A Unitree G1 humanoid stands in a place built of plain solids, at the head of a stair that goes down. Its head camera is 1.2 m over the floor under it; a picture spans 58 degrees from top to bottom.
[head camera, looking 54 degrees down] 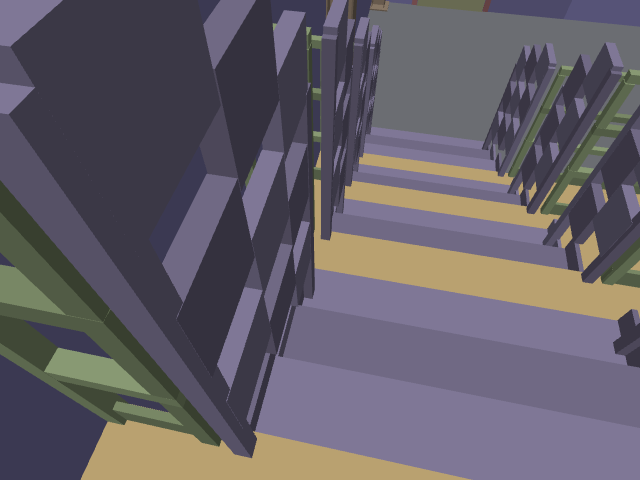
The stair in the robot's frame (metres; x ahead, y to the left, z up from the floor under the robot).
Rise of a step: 0.14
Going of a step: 0.26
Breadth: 1.32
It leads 12 degrees to the right of straight ahead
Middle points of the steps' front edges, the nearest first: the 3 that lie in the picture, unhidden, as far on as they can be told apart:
0.39 -0.48 -0.14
0.65 -0.54 -0.28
0.90 -0.59 -0.42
